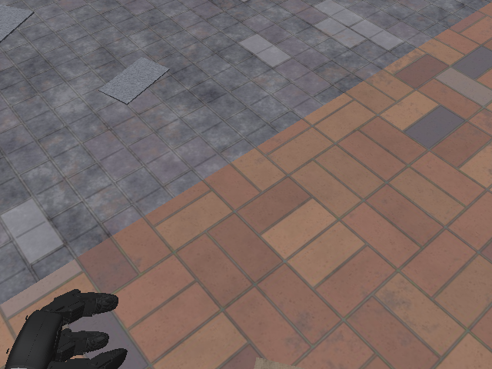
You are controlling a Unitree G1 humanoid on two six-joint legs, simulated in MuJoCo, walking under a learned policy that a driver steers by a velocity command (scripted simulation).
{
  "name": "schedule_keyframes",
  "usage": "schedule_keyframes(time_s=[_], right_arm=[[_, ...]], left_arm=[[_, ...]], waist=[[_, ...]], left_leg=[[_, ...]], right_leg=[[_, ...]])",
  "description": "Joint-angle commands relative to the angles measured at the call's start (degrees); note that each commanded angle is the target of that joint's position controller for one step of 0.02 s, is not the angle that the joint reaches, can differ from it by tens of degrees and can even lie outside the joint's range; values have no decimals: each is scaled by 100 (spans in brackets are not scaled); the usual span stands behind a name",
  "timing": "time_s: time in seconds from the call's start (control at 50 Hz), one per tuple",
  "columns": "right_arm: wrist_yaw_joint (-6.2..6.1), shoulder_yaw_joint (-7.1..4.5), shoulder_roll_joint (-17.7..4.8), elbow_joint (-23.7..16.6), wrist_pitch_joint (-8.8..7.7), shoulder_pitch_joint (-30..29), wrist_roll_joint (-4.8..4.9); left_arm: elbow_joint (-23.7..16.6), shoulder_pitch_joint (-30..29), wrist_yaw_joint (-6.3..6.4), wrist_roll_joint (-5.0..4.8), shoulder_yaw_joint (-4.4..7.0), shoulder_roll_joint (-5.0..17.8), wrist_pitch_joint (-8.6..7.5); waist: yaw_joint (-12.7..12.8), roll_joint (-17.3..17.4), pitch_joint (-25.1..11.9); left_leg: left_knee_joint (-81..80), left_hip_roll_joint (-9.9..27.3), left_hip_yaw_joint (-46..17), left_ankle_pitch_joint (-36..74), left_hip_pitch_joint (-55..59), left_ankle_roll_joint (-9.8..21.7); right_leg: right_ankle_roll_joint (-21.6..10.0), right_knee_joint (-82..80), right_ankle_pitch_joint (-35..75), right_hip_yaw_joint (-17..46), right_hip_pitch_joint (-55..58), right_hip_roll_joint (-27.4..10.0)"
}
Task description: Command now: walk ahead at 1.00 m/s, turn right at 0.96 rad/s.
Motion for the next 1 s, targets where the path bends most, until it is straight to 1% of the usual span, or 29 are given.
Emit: schedule_keyframes(time_s=[0.02, 0.04, 0.06, 0.08, 0.1, 0.12, 0.16, 0.2, 0.26, 0.32, 0.4, 0.44, 0.46, 0.48, 0.5, 0.52, 0.56, 0.58, 0.6, 0.64, 0.72, 0.78, 0.84, 0.88, 0.9, 0.92, 0.94, 0.96, 1.0], right_arm=[[-55, -292, -1370, -824, 79, -1124, -88], [65, -150, -696, -936, 63, -1121, -145], [75, -47, -599, -1644, -33, -633, 30], [69, -27, -863, -1689, -174, -1256, -31], [64, 16, -802, -1635, -226, -1310, 0], [51, 58, -702, -1579, -196, -1364, -73], [93, 119, -549, -1440, 52, -1102, -237], [155, 162, -369, -1555, 216, -1360, -238], [262, 272, -144, -1942, 182, -2441, -119], [358, 275, -107, -1954, 146, -2860, 37], [325, 134, -383, -1863, 125, -2957, 39], [269, -11, -655, -1591, 158, -2032, 64], [220, -113, -808, -1213, 186, -859, 82], [151, -248, -1068, -881, 226, 337, 37], [114, -468, -1750, -801, 263, 592, -86], [212, -429, -1452, -785, 295, 221, 24], [246, -378, -1027, -824, 259, -430, 88], [218, -333, -866, -762, 251, -485, 90], [190, -253, -685, -678, 236, -549, 96], [189, -247, -747, -654, 147, -573, 121], [208, -355, -930, -766, 52, -629, 155], [250, -443, -1064, -730, 20, -390, 252], [165, -493, -1143, -702, 74, -258, 224], [144, -544, -1410, -712, 90, -363, 159], [169, -535, -1391, -776, 52, -636, 133], [150, -334, -665, -957, -25, -748, 100], [169, -142, -141, -1355, -1, -74, 406], [100, -155, -610, -1125, 129, -553, 224], [167, -210, -705, -1153, 245, -1408, 69]], left_arm=[[764, 3361, 222, -7, 410, 861, -19], [786, 2930, 373, -156, 580, 1285, 65], [426, 2490, 381, 49, 669, 1951, 150], [324, 2684, 470, 0, 644, 1580, 165], [518, 2523, 544, -23, 555, 1246, 101], [625, 2367, 568, -24, 469, 989, -6], [642, 2038, 601, -27, 307, 650, -207], [802, 2200, 544, -87, 246, 526, -375], [901, 2340, 455, -155, 269, 530, -506], [1024, 2593, 397, -270, 293, 645, -621], [1289, 2845, 482, -109, 301, 882, -626], [1343, 2784, 606, 98, 333, 1058, -496], [1295, 2536, 669, 201, 341, 1070, -393], [1189, 2254, 709, 237, 305, 992, -356], [872, 2689, 573, 0, 119, 249, -439], [764, 2560, 508, 55, 50, 270, -583], [496, 1651, 516, 85, -43, 439, -703], [406, 1454, 498, 154, -73, 387, -680], [297, 1435, 482, 245, -102, 338, -584], [191, 1443, 442, 305, -171, 245, -376], [-347, 159, 326, 123, -321, 115, -356], [-432, -168, 325, 16, -321, 95, -379], [-464, -169, 409, 22, -246, 279, -418], [-155, 952, 538, 8, -52, 656, -466], [84, 2072, 644, 39, 73, 879, -495], [245, 3429, 779, 188, 241, 1291, -505], [218, 2876, 731, 256, 347, 1735, -449], [93, 2293, 697, 217, 318, 1110, -387], [234, 1978, 662, 223, 115, 323, -394]], waist=[[2083, 540, -1293], [1526, -814, -885], [920, -1487, -2024], [1268, -158, -1989], [940, 323, -986], [611, 760, -486], [154, 825, -119], [103, 639, 152], [401, 383, 534], [662, 306, 433], [696, 18, 168], [174, -391, -493], [-412, -409, -1001], [-1019, -215, -1422], [-510, 1548, -1853], [-293, 1637, -2083], [-94, 207, -793], [89, -34, -393], [357, -31, -106], [578, 254, 135], [331, 389, 579], [39, 470, 307], [-1, 528, 66], [563, 417, -767], [1191, 371, -1333], [1606, -413, -2257], [814, -2524, -3014], [868, -1241, -2021], [851, 107, -602]], left_leg=[[4137, 1185, -375, 7345, -2620, 554], [6444, 11, -416, 1004, -4306, 387], [8052, -429, -1518, -238, -6268, 206], [7736, -56, -2176, 448, -6621, 284], [7065, 218, -2139, 780, -6505, 324], [6404, 486, -2095, 850, -6048, 320], [5718, 703, -2105, 627, -5158, 245], [4872, 839, -1974, 613, -5055, 158], [3048, 834, -1706, 2309, -4918, 245], [1783, 518, -1420, 3904, -4195, 510], [1124, -22, -1062, 3307, -4222, 969], [1294, -532, -973, 2235, -3484, 1173], [1264, -689, -943, 1918, -2455, 1292], [1428, -358, -1398, 1365, -994, 1487], [1204, 1054, -4314, -41, 706, 2438], [-152, 1474, -6727, -297, 984, 2697], [-428, 1270, -5540, 132, -511, 2414], [-548, 1005, -5068, 447, -1307, 2250], [-676, 725, -4711, 653, -1988, 2140], [-900, 448, -4351, 791, -2752, 2206], [-1441, -31, -3768, 1510, -3902, 2013], [-1277, 6, -3778, 2806, -3488, 1712], [-563, 137, -3952, 3851, -2424, 1470], [1089, 15, -3807, 5342, -2089, 1231], [2517, -214, -3684, 4917, -2777, 1116], [4497, -492, -3223, 2507, -3659, 1170], [5992, -941, -2587, -186, -5270, 1003], [6306, -346, -2407, 416, -5983, 1075], [5813, 20, -2173, 910, -5885, 890]], right_leg=[[-466, -317, -650, 330, 4808, 599], [-658, -672, -876, 1648, 5380, -139], [-1862, -1724, -1165, 5027, 6911, -1554], [-1686, -2540, -1787, 5437, 6598, -1650], [-1423, -2783, -1667, 4999, 5491, -1586], [-1189, -2813, -1205, 4456, 4422, -1375], [-1015, -2928, -563, 3582, 2920, -961], [-984, -3227, -438, 3062, 2297, -706], [-684, -3655, 82, 2254, 2056, -255], [-394, -4018, 1083, 1900, 2520, -365], [23, -3485, 3901, 1285, 4479, -717], [214, -2029, 6045, 994, 5065, -942], [302, -608, 6325, 777, 4841, -935], [389, 1333, 5323, 572, 3683, -746], [777, 4056, 959, 518, 1113, 232], [754, 4612, -1962, 1178, -131, 680], [701, 3897, -1167, 1515, -390, -125], [741, 3396, -1183, 1447, -154, -303], [841, 3068, -1285, 1423, 83, -389], [1039, 2417, -1567, 1310, 252, -534], [1318, 233, 73, 880, 943, -510], [1259, -667, 1224, 823, 1666, -284], [1162, -1330, 814, 949, 1897, -128], [1018, -1404, -209, 879, 3213, 122], [898, -1207, -627, 1132, 4581, -266], [743, -1242, -2805, 2531, 5964, -1685], [120, -2600, -4221, 5977, 6772, -3028], [98, -2789, -4775, 5659, 6004, -2684], [166, -2484, -839, 3360, 4626, -2207]])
